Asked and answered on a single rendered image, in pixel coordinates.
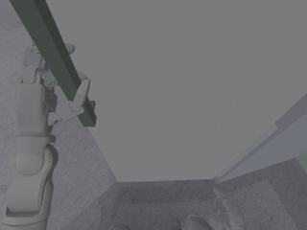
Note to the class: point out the robot right hand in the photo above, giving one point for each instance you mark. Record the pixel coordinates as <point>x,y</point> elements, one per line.
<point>230,217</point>

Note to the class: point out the robot left forearm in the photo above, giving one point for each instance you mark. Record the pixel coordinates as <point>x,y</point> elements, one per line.
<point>29,196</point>

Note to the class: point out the handle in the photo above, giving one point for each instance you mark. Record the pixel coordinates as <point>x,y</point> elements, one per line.
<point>42,28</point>

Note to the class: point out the robot left hand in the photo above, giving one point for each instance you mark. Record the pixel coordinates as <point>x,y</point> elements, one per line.
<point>36,95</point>

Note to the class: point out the robot right thigh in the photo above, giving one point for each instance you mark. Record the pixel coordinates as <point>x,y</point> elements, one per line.
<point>195,223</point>

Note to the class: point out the fridge door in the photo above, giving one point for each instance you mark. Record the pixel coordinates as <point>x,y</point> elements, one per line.
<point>182,87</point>

